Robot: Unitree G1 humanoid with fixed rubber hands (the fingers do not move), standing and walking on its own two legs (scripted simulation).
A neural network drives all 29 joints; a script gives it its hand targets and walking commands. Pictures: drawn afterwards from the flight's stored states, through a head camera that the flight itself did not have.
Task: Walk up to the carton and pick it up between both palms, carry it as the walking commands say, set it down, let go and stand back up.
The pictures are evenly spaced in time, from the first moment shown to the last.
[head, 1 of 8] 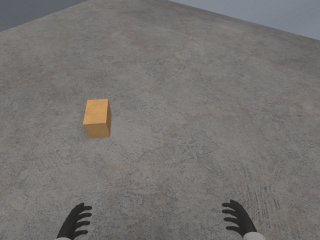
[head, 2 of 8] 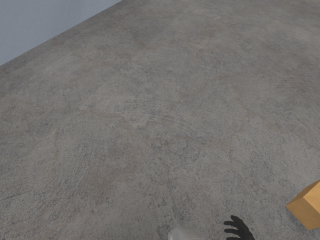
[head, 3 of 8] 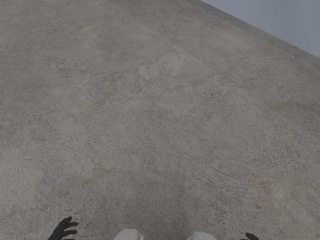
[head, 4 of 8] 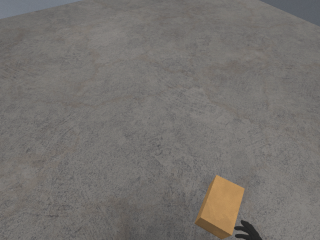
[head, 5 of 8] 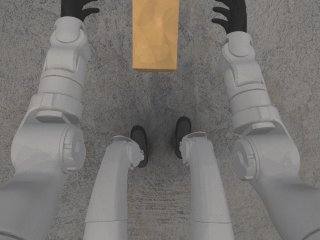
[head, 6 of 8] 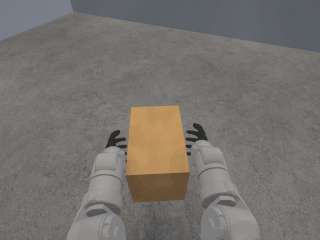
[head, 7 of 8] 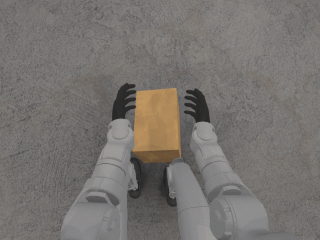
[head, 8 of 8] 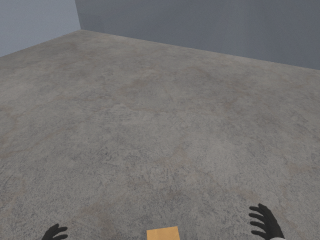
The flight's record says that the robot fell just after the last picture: no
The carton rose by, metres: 0.69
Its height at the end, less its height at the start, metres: +0.00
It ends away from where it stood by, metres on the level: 1.12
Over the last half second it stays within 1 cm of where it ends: yes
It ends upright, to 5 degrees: yes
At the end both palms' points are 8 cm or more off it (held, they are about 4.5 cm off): yes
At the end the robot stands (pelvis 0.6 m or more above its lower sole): yes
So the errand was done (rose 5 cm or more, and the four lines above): yes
